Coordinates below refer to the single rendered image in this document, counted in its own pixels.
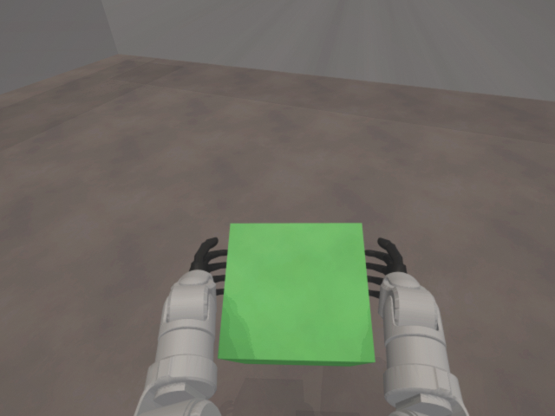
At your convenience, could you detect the robot right hand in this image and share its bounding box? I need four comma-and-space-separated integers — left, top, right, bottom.
365, 237, 408, 298

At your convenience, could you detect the carton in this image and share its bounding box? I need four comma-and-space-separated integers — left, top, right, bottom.
218, 223, 375, 367

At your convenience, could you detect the left robot forearm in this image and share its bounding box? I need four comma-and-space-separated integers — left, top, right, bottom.
134, 270, 218, 416

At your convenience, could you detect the right robot forearm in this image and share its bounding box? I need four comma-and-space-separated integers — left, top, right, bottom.
378, 272, 469, 416

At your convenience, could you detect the left robot upper arm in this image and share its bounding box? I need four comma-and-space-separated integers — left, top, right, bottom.
139, 398, 221, 416

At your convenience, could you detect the robot left hand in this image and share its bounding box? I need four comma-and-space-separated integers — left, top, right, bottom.
189, 237, 228, 296

